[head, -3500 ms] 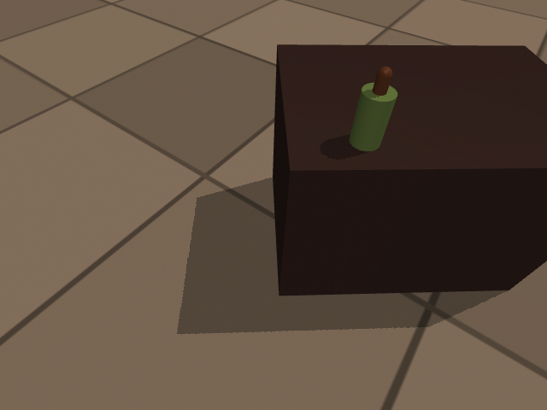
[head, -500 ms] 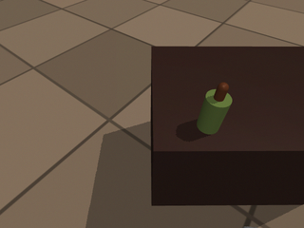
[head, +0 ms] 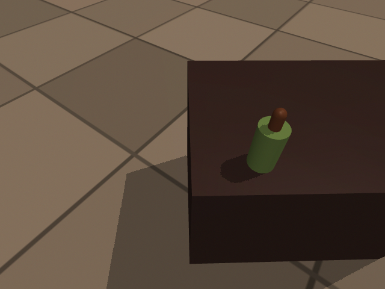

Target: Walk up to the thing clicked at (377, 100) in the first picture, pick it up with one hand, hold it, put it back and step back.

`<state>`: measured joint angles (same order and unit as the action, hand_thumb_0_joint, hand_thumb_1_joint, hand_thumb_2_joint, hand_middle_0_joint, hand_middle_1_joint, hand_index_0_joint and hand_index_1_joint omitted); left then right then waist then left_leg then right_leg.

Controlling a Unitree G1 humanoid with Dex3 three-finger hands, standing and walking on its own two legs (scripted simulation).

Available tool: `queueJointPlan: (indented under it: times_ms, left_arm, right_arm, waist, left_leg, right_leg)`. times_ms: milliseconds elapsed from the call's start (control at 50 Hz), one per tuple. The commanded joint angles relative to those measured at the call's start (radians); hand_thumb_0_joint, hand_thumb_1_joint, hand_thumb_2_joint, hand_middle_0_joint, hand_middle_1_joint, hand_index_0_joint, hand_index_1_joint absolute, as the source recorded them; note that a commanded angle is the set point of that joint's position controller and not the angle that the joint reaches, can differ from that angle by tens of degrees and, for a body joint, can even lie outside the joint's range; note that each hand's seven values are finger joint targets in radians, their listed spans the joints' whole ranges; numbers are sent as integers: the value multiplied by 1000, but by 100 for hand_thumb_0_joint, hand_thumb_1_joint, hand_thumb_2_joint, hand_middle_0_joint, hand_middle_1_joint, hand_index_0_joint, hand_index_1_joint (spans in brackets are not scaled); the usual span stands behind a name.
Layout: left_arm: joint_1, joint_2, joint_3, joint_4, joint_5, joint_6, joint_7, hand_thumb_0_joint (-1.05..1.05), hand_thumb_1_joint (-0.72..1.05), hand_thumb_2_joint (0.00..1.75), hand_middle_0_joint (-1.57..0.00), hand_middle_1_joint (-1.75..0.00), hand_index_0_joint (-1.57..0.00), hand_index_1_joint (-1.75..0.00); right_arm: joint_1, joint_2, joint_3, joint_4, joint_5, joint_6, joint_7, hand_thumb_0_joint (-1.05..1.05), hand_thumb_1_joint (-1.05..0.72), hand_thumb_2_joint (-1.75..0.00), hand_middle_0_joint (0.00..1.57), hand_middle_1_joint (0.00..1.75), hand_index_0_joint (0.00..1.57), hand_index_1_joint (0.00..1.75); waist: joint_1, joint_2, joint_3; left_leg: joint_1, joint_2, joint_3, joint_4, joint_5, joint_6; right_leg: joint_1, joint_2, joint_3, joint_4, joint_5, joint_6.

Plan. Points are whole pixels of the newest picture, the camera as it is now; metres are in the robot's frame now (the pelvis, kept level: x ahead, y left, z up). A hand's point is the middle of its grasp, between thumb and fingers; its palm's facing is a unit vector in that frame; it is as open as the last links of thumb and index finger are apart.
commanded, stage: stand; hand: right
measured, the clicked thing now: (269, 138) +0.46 -0.20 +0.02
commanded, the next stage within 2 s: none
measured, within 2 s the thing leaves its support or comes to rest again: neither
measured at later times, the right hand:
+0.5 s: hand out of the picture +0.08 -0.26 -0.16, palm faces -0.04 +0.94 -0.33, open 7.3 cm
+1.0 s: hand out of the picture +0.09 -0.26 -0.16, palm faces -0.05 +0.94 -0.33, open 7.3 cm
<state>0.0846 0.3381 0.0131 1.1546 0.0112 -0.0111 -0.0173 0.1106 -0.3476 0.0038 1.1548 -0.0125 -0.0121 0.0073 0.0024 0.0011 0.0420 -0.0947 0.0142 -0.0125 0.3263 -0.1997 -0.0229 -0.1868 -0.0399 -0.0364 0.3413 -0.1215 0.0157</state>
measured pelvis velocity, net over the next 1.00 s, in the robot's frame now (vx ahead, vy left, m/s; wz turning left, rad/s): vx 0.02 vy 0.00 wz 0.01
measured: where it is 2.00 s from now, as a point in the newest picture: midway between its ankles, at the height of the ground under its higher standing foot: outside the picture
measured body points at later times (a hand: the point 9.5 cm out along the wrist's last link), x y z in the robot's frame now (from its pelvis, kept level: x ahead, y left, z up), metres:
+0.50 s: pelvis +0.01 +0.00 +0.00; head +0.02 -0.01 +0.45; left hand +0.09 +0.30 -0.13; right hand +0.09 -0.30 -0.14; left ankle -0.01 +0.13 -0.75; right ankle +0.04 -0.13 -0.75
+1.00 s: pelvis +0.02 +0.00 +0.00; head +0.03 -0.01 +0.45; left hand +0.09 +0.30 -0.13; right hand +0.09 -0.30 -0.14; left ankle -0.01 +0.13 -0.75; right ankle +0.04 -0.13 -0.75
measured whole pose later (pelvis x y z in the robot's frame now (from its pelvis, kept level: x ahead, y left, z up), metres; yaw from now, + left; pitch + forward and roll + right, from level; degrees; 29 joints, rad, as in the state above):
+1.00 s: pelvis +0.02 +0.00 +0.00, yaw +0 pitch -2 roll +0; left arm 0.09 0.35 0.00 1.14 0.01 -0.01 -0.01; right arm 0.12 -0.36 0.01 1.13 -0.01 -0.01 0.00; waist 0.00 0.01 0.04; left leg -0.06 0.03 -0.02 0.31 -0.22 -0.03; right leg -0.16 -0.03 -0.05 0.34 -0.15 0.01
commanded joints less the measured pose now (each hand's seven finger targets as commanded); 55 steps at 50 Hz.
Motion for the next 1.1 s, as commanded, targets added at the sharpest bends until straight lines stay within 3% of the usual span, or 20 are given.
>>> queueJointPlan:
  times_ms: [0, 100, 220, 320, 460, 560, 720, 780, 820, 1080]
  left_arm:
    - [-38, 224, 30, -55, -1, -22, 18, 0, 90, 90, -20, -30, -20, -30]
    - [-42, 228, 27, -62, -4, -21, 18, 0, 90, 90, -20, -30, -20, -30]
    - [-34, 227, 24, -66, -1, -27, 20, 0, 90, 90, -20, -30, -20, -30]
    - [-35, 232, 25, -65, -4, -22, 19, 0, 90, 90, -20, -30, -20, -30]
    - [-36, 235, 26, -65, -3, -24, 21, 0, 90, 90, -20, -30, -20, -30]
    - [-35, 237, 28, -63, -3, -23, 23, 0, 90, 90, -20, -30, -20, -30]
    - [-31, 232, 26, -63, -4, -20, 21, 0, 90, 90, -20, -30, -20, -30]
    - [-32, 229, 27, -67, -3, -23, 22, 0, 90, 90, -20, -30, -20, -30]
    - [-26, 229, 26, -66, -3, -22, 20, 0, 90, 90, -20, -30, -20, -30]
    - [-31, 231, 31, -66, -2, -18, 21, 0, 90, 90, -20, -30, -20, -30]
  right_arm:
    - [-36, -217, -39, -63, 1, -22, -12, 0, -90, -90, 20, 30, 20, 30]
    - [-31, -220, -39, -68, 0, -18, -10, 0, -90, -90, 20, 30, 20, 30]
    - [-36, -224, -41, -74, 4, -20, -11, 0, -90, -90, 20, 30, 20, 30]
    - [-35, -218, -37, -74, 2, -17, -11, 0, -90, -90, 20, 30, 20, 30]
    - [-32, -222, -37, -77, 3, -15, -14, 0, -90, -90, 20, 30, 20, 30]
    - [-28, -220, -37, -80, 3, -12, -14, 0, -90, -90, 20, 30, 20, 30]
    - [-27, -219, -35, -81, 4, -11, -14, 0, -90, -90, 20, 30, 20, 30]
    - [-26, -224, -37, -84, 4, -14, -15, 0, -90, -90, 20, 30, 20, 30]
    - [-23, -221, -34, -83, 4, -16, -17, 0, -90, -90, 20, 30, 20, 30]
    - [-18, -223, -37, -88, 2, -13, -17, 0, -90, -90, 20, 30, 20, 30]
  waist:
    - [2, 3, -65]
    - [3, -8, -48]
    - [-1, -8, -78]
    - [4, -2, -63]
    - [-3, -16, -77]
    - [-4, -10, -78]
    - [2, 3, -48]
    - [1, 11, -80]
    - [1, 8, -79]
    - [3, -2, -69]
  left_leg:
    - [-70, 116, -80, -76, 73, 34]
    - [-75, 112, -77, -78, 36, 33]
    - [-29, 120, -76, -58, 120, 35]
    - [-51, 118, -77, -76, 80, 32]
    - [-30, 118, -69, -58, 127, 34]
    - [-23, 119, -69, -59, 128, 33]
    - [-44, 115, -70, -68, 68, 34]
    - [-38, 120, -70, -59, 131, 34]
    - [-24, 122, -69, -60, 149, 32]
    - [-32, 117, -69, -71, 123, 32]
  right_leg:
    - [96, -100, 101, -40, 60, -29]
    - [79, -97, 108, -57, -11, -29]
    - [95, -103, 101, -43, 104, -31]
    - [99, -100, 98, -43, 55, -31]
    - [108, -106, 101, -42, 129, -33]
    - [107, -103, 96, -40, 119, -33]
    - [85, -97, 101, -56, 33, -32]
    - [124, -103, 99, -40, 134, -33]
    - [119, -104, 98, -36, 147, -33]
    - [114, -100, 95, -45, 103, -35]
